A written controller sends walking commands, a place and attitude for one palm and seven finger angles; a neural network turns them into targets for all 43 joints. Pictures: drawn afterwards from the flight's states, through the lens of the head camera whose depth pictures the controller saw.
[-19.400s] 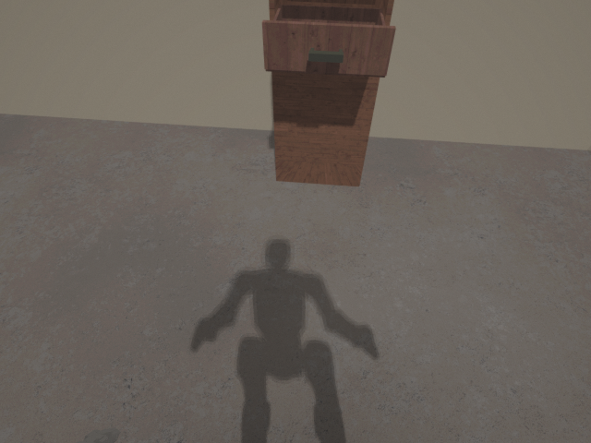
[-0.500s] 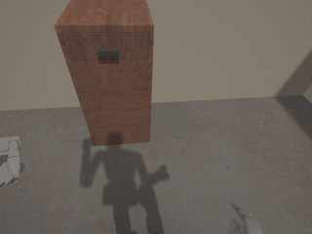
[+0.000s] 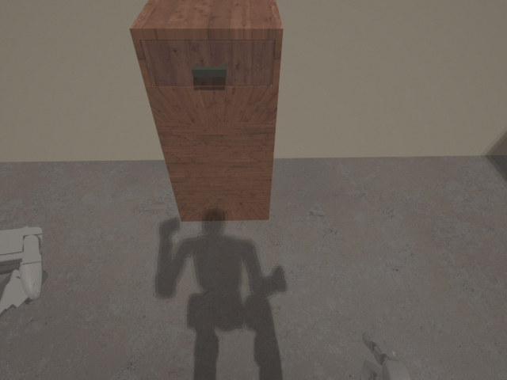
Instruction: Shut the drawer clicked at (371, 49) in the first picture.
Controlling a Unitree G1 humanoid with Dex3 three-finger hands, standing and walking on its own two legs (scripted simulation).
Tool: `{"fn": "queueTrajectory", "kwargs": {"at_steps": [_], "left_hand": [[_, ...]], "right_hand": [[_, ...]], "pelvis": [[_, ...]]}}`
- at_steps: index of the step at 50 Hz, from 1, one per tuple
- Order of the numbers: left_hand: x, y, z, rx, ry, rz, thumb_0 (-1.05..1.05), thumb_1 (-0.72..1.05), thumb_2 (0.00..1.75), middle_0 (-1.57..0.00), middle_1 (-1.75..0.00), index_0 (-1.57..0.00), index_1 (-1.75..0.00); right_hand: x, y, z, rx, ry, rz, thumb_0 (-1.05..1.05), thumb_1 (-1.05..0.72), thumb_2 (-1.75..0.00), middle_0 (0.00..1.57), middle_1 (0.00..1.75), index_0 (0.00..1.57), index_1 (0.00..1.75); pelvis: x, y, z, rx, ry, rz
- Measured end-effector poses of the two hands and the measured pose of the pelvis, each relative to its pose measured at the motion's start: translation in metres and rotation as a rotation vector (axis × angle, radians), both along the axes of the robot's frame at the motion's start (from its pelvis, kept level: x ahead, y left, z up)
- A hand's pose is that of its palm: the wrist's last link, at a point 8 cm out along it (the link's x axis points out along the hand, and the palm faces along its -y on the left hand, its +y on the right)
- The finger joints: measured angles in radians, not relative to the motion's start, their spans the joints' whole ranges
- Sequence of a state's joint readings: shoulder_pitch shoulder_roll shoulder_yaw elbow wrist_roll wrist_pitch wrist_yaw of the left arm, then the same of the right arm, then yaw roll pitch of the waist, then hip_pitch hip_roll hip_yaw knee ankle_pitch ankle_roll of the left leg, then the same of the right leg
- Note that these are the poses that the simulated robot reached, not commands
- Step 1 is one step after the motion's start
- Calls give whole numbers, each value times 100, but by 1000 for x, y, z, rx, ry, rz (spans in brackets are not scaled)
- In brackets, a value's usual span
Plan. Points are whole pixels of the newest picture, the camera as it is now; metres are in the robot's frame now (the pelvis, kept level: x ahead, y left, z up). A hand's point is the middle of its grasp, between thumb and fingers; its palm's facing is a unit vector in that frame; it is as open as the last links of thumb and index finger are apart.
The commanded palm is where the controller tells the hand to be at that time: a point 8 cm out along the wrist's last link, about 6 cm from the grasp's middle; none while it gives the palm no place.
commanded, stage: stop stepping back and stand still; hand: left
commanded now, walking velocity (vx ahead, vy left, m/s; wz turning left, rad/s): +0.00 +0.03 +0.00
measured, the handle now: (209, 68) +0.95 +0.17 +0.05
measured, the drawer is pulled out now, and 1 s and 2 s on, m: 0.00 0.00 0.00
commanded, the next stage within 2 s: let the arm hang, fingers relaxed in 0.02 s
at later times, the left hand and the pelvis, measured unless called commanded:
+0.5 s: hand out of the picture +0.06 +0.22 -0.16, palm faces +0.13 -0.96 -0.24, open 3.5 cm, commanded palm none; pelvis +0.01 +0.01 +0.01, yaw +6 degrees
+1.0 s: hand out of the picture +0.01 +0.20 -0.15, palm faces +0.10 -0.98 -0.19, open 7.2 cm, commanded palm none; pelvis +0.02 +0.04 +0.02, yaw +4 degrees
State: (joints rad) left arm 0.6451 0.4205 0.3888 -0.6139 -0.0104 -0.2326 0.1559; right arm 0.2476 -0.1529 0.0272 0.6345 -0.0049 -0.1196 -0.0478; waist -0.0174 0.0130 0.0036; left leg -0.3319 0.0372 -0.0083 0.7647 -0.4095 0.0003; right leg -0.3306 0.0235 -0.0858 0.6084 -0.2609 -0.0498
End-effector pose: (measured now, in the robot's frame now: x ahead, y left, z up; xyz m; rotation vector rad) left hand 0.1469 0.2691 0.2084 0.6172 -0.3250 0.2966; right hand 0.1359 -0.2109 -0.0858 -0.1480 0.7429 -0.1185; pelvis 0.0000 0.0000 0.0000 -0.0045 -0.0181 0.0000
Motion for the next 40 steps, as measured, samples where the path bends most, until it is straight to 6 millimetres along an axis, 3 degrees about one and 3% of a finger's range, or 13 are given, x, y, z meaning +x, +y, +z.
{"fn": "queueTrajectory", "kwargs": {"at_steps": [6,7,9,12,15,18,19,24,29,34,40], "left_hand": [[-4,23,-13,-74,60,105,1,88,90,-140,-160,-141,-160],[-1,28,-23,-79,90,113,1,88,90,-140,-160,-141,-160],[12,43,-70,-150,247,150,0,89,90,-140,-159,-141,-159],[18,54,-175,-322,615,248,0,89,90,-136,-156,-137,-156],[-5,28,-263,-465,966,291,0,90,90,-129,-149,-130,-149],[-46,-17,-313,-578,1221,270,1,91,90,-119,-140,-120,-140],[-58,-23,-320,-601,1250,293,1,90,90,-116,-138,-117,-137],[-98,-9,-332,-636,1357,380,1,90,89,-98,-126,-99,-117],[-130,-2,-330,-647,1484,437,1,90,90,-79,-101,-80,-97],[-147,-1,-327,-654,1550,463,1,90,90,-60,-77,-61,-75],[-152,-5,-328,-665,1582,462,0,90,90,-38,-51,-38,-51]], "right_hand": [[7,-6,3,-39,78,4,1,-90,-89,21,30,21,30],[9,-8,3,-40,75,19,1,-90,-89,21,30,21,30],[13,-11,-9,-41,100,57,1,-90,-89,21,30,21,30],[13,-12,-32,-48,167,73,1,-90,-89,20,30,20,30],[3,-8,-42,-50,229,90,1,-90,-89,20,30,20,30],[-11,-6,-44,-37,309,79,1,-90,-89,20,30,20,30],[-17,-5,-43,-36,338,71,1,-90,-89,20,30,20,30],[-46,-1,-39,-45,478,52,1,-90,-89,20,30,20,30],[-71,4,-39,-39,561,25,1,-91,-89,20,30,20,30],[-88,13,-41,-19,610,11,1,-91,-89,20,30,20,30],[-101,25,-44,5,643,-4,1,-91,-89,20,30,20,30]], "pelvis": [[8,8,10,12,4,13],[10,10,10,11,10,28],[11,17,2,-5,20,61],[9,23,-10,7,36,77],[9,19,-13,40,30,84],[11,14,-8,31,16,88],[12,13,-5,26,16,93],[14,11,4,-1,6,103],[15,19,13,-8,7,94],[16,26,18,-5,6,87],[18,32,20,-1,-1,79]]}}
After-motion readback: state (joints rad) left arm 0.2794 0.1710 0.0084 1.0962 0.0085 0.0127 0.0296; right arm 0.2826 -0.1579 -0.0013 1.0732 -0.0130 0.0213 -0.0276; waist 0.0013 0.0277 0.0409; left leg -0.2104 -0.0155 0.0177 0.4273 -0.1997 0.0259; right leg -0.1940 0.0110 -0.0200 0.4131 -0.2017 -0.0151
